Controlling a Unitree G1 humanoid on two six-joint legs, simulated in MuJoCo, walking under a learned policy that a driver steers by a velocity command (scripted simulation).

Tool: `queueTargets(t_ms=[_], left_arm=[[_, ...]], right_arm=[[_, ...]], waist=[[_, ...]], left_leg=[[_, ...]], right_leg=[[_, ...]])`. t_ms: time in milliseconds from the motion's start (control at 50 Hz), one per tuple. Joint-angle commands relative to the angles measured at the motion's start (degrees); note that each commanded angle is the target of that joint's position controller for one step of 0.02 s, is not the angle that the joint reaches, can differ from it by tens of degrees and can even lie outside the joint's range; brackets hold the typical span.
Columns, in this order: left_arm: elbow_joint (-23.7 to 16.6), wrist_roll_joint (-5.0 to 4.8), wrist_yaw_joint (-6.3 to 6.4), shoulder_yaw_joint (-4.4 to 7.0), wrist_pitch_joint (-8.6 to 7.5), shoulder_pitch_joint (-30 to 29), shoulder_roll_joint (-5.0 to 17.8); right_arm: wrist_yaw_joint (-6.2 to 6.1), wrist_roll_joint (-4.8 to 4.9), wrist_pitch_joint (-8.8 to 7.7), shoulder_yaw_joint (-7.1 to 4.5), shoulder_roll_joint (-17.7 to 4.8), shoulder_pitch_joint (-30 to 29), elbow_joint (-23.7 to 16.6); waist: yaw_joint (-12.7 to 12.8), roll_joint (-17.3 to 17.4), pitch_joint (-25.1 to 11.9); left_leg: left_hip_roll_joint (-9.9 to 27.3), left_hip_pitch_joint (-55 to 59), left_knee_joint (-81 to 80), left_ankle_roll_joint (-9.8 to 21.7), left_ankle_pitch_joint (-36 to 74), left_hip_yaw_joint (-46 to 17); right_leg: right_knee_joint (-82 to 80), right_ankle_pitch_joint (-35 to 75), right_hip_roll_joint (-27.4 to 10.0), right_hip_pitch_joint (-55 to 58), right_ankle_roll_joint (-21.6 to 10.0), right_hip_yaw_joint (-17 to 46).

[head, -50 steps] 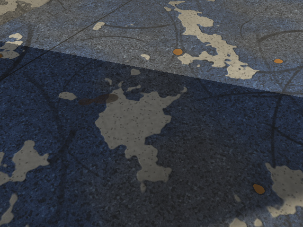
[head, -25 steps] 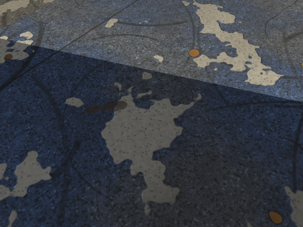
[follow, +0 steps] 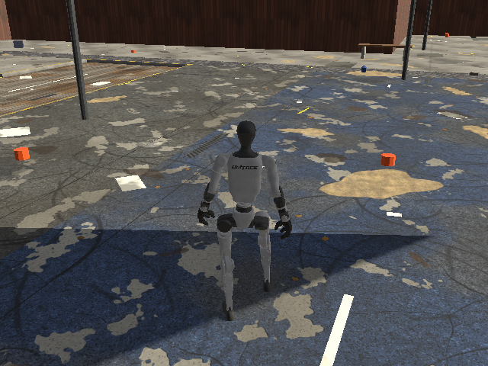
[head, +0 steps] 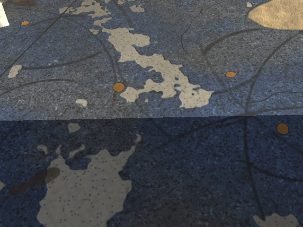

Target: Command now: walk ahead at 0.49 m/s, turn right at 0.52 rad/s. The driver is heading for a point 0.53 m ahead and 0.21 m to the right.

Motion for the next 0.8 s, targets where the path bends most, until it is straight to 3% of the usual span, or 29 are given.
queueTargets(t_ms=[20, 80, 120, 140, 160, 180, 200, 220, 240, 260, 280, 300, 320, 360, 400, 500, 560, 620, 640, 660, 680, 700, 720, 740, 760, 780, 800], left_arm=[[-4.66, 0.25, -1.57, -0.76, -0.65, -4.62, 0.32], [-7.84, 0.13, -2.75, -0.94, -0.53, -8.73, 1.03], [-9.27, 0.06, -3.31, -0.29, -0.31, -7.92, 2.73], [-9.23, 0.01, -3.37, 0.47, -0.11, -5.06, 4.18], [-8.0, -0.26, -3.29, 1.77, -0.02, 1.64, 6.38], [-5.45, -0.48, -2.51, 3.96, 0.16, 11.69, 10.21], [-4.24, -0.63, -1.14, 5.81, 0.72, 16.97, 16.75], [-6.48, -0.11, -1.57, 5.37, -0.29, 14.62, 18.72], [-6.81, 0.43, -2.03, 3.67, -1.09, 14.98, 13.07], [-6.7, 0.53, -1.94, 3.0, -1.77, 12.77, 10.6], [-7.52, 0.41, -1.84, 2.51, -2.11, 8.42, 8.89], [-8.5, 0.66, -1.65, 1.84, -2.24, 4.95, 6.81], [-9.4, 1.2, -1.38, 1.43, -2.26, 3.49, 6.07], [-9.47, 0.76, -0.78, 1.64, -2.51, 4.23, 7.24], [-9.16, 0.44, 0.14, 2.1, -2.55, 6.21, 8.93], [-8.39, 0.24, 0.98, 2.36, -1.86, 9.64, 9.44], [-7.36, -0.15, 1.03, 2.36, -1.56, 11.8, 8.9], [-7.11, 0.48, 1.91, 2.29, -0.52, 11.81, 8.25], [-7.51, 0.58, 2.1, 2.02, -0.21, 10.95, 7.5], [-8.32, 0.76, 2.08, 1.41, -0.17, 10.31, 5.98], [-9.88, 1.86, 2.13, 0.36, -0.3, 11.93, 3.55], [-8.67, 0.61, 1.77, -0.53, -0.62, 24.02, 0.91], [-7.02, -0.15, 1.77, 0.42, -0.33, 24.26, 7.03], [-7.93, -0.37, 1.95, 1.11, 0.38, 16.67, 9.49], [-8.76, 0.23, 2.39, 1.06, 1.16, 11.9, 9.35], [-9.56, 0.94, 2.61, 1.04, 1.82, 9.71, 8.47], [-9.71, 1.03, 2.55, 0.8, 2.46, 10.23, 6.82]], right_arm=[[-0.91, 0.59, -0.42, -1.62, -9.31, -3.43, -4.31], [-0.88, 1.5, 1.05, -2.16, -10.58, -0.15, -3.63], [-0.89, 1.89, 2.03, -2.62, -11.88, -0.68, -4.15], [-0.99, 2.05, 2.52, -2.88, -12.7, -1.36, -4.61], [-1.04, 2.21, 3.09, -2.95, -13.04, -2.37, -5.05], [-1.11, 2.07, 3.24, -2.48, -12.18, -2.57, -5.57], [-0.93, 0.15, 2.61, -0.83, -6.8, -0.32, -7.64], [-0.09, 0.44, 0.15, 0.84, -2.74, 1.32, -10.24], [0.75, 2.82, -1.9, -0.35, -8.08, -6.24, -11.47], [1.05, 3.78, -2.98, -0.34, -8.31, -8.73, -12.32], [0.56, 2.65, -3.31, -0.33, -7.74, -8.46, -11.41], [0.22, 1.48, -2.84, -1.0, -8.66, -7.81, -10.69], [0.36, 1.26, -1.95, -1.26, -8.82, -6.8, -10.52], [0.37, 0.44, -0.62, -1.18, -7.36, -6.81, -10.99], [0.14, -0.09, -0.02, -0.79, -6.07, -10.65, -12.52], [0.9, 0.73, -0.55, 0.29, -4.31, -20.38, -15.71], [1.47, 1.33, -1.09, -0.05, -6.1, -22.28, -17.14], [1.99, 0.37, -2.06, -0.77, -8.22, -18.91, -16.43], [1.96, -0.16, -2.5, -1.15, -8.74, -15.1, -15.28], [1.85, -1.21, -2.96, -1.59, -10.11, -10.42, -14.37], [1.75, -2.47, -3.05, -2.18, -13.6, -3.75, -14.01], [2.08, -1.62, -1.78, -2.68, -15.13, -0.35, -12.24], [2.45, 0.61, -0.94, -1.95, -11.54, -0.38, -12.67], [2.33, 0.86, -0.35, -0.93, -8.3, -3.88, -13.66], [2.32, 0.12, 0.19, 0.17, -6.06, -7.77, -13.99], [2.32, -0.28, 0.42, 0.89, -4.51, -10.23, -13.85], [2.33, -0.78, 0.53, 1.24, -4.07, -11.65, -13.19]], waist=[[0.35, 2.16, 4.53], [-0.71, 2.44, 5.24], [0.98, 4.18, 3.25], [3.0, 5.5, 0.68], [7.03, 5.71, -3.08], [11.92, 3.95, -8.37], [10.76, -7.64, -12.88], [6.35, -13.51, -21.33], [9.99, -5.66, -19.06], [8.98, -4.07, -12.0], [6.05, 1.36, -7.97], [3.93, 1.24, -5.79], [2.45, 0.33, -5.19], [1.7, 0.88, -4.4], [2.36, 0.93, -2.66], [6.13, -2.8, -0.32], [6.71, -3.67, -0.2], [5.16, -5.71, -1.33], [3.26, -5.91, -3.3], [0.96, -5.06, -7.39], [-0.48, 2.85, -16.18], [3.28, 20.37, -25.02], [1.91, 13.83, -24.51], [0.37, 8.94, -16.14], [0.91, 4.85, -11.25], [2.18, 4.76, -8.08], [4.06, 6.41, -6.79]], left_leg=[[16.82, -5.21, -7.49, 7.98, 12.96, -3.36], [18.97, 2.92, -3.67, 7.04, 17.91, -1.85], [19.54, 6.09, 2.35, 5.76, 33.26, -0.2], [19.35, 6.69, 8.08, 5.04, 43.68, 0.66], [18.2, 5.32, 17.95, 3.97, 50.49, 1.83], [15.73, -1.9, 32.01, 1.66, 46.22, 2.85], [10.44, -21.42, 52.53, -1.63, 14.61, 3.16], [-1.04, -38.71, 67.25, -3.43, -21.66, -10.27], [2.09, -45.48, 69.22, -1.7, -18.57, -17.72], [4.64, -47.61, 65.99, -0.05, -13.47, -17.01], [7.38, -44.17, 60.5, 0.2, -9.15, -17.1], [9.05, -39.73, 55.48, -0.11, -6.69, -17.19], [9.77, -36.18, 53.48, -0.57, -5.12, -17.46], [9.32, -34.4, 48.49, -2.51, -3.13, -16.4], [8.22, -35.74, 41.0, -4.42, 2.26, -15.54], [3.75, -30.3, 20.32, -5.06, 18.65, -14.38], [3.09, -28.85, 16.02, -4.14, 18.69, -16.18], [2.39, -26.54, 13.38, -1.77, 14.7, -15.61], [1.57, -21.78, 11.26, -0.38, 16.4, -14.19], [3.78, -12.85, 10.87, 1.55, 24.2, -14.62], [14.29, 4.05, 16.36, 5.93, 42.71, -24.26], [27.47, 20.73, 15.24, 17.37, 47.58, -45.51], [26.91, 18.16, 12.09, 16.67, 32.06, -49.54], [23.79, 10.75, 10.57, 14.08, 26.44, -41.27], [20.73, 2.46, 9.0, 12.28, 26.22, -34.9], [18.99, -4.53, 7.75, 11.97, 27.81, -31.27], [16.71, -9.96, 6.26, 11.04, 28.97, -27.53]], right_leg=[[-7.32, 4.72, -0.04, 2.42, -0.23, -2.66], [-11.55, -0.16, 1.13, 0.1, -1.8, -4.57], [-12.69, -6.03, 4.0, 4.02, -3.71, -7.4], [-12.44, -9.04, 6.38, 8.84, -4.9, -9.28], [-13.98, -9.58, 9.28, 17.67, -6.59, -10.76], [-17.26, -6.67, 11.45, 33.17, -8.92, -9.38], [-19.59, -9.59, -0.83, 50.29, -14.34, 12.01], [-31.02, -19.21, -11.66, 62.48, -24.7, 45.35], [-34.82, -19.03, -11.0, 62.35, -21.23, 42.48], [-34.2, -14.89, -9.07, 55.9, -18.79, 33.26], [-33.92, -8.79, -6.29, 47.05, -16.6, 26.16], [-34.48, -2.5, -4.23, 40.2, -15.22, 20.97], [-35.72, 0.62, -3.09, 36.02, -14.94, 18.93], [-37.04, 6.29, -1.99, 32.09, -15.45, 16.05], [-37.85, 7.9, -0.7, 30.06, -15.07, 13.34], [-37.32, -1.57, 2.83, 26.27, -10.87, 10.63], [-34.19, -4.49, 1.0, 29.64, -10.04, 14.47], [-26.01, 7.02, -0.16, 35.97, -7.92, 16.35], [-21.48, 13.33, 1.34, 36.94, -6.58, 15.74], [-13.97, 15.83, 4.62, 35.3, -4.34, 13.97], [1.51, 0.72, 9.08, 25.63, -1.36, 10.86], [20.48, -39.39, 16.45, 9.52, 2.4, 7.67], [26.63, -37.65, 12.92, 5.42, 3.05, 10.86], [27.71, -33.77, 11.15, 2.81, 3.61, 9.13], [24.61, -30.45, 9.14, 4.22, 3.92, 7.25], [20.56, -28.24, 7.17, 6.9, 4.06, 6.86], [15.47, -27.02, 5.51, 11.93, 3.98, 6.08]])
